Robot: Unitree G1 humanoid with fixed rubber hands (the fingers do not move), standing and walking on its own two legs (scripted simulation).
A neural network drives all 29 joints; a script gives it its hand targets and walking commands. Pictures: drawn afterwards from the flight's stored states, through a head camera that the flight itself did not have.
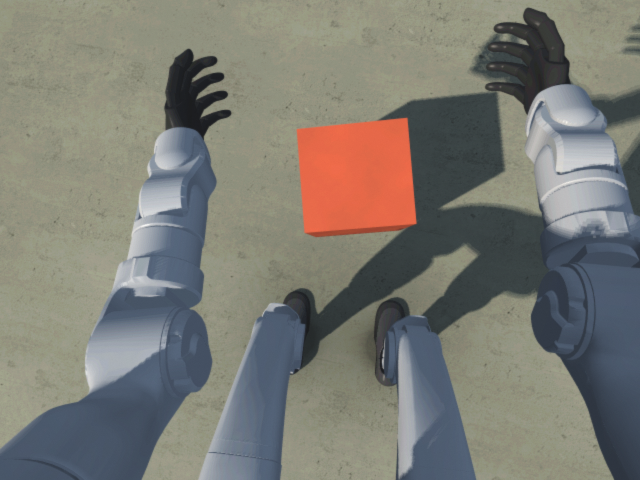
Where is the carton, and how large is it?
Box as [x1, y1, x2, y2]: [297, 118, 416, 236]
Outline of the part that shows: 407,118 297,129 304,232 314,236 386,231 398,230 416,223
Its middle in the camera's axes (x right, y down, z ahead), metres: +0.08 -0.12 +0.85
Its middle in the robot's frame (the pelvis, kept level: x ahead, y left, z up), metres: +0.48 +0.01 -0.52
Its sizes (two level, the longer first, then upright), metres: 0.210 0.200 0.250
